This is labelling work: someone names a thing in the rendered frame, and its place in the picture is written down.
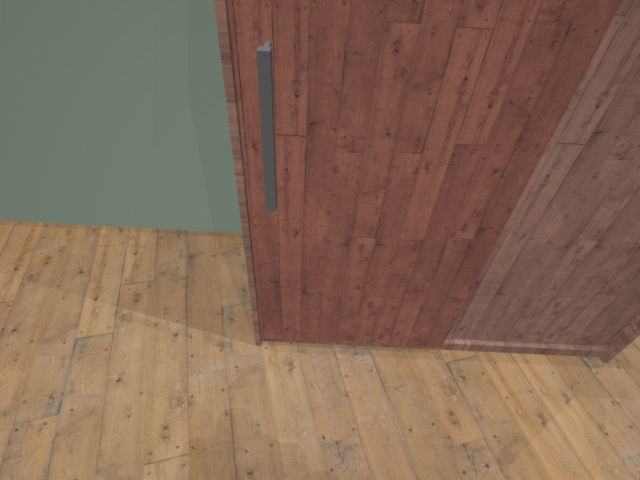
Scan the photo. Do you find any wardrobe door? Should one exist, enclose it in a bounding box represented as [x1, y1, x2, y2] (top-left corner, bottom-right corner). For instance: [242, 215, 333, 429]
[447, 0, 640, 346]
[227, 0, 623, 347]

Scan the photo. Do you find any handle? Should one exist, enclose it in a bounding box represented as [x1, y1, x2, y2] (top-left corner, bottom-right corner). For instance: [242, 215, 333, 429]
[257, 41, 277, 212]

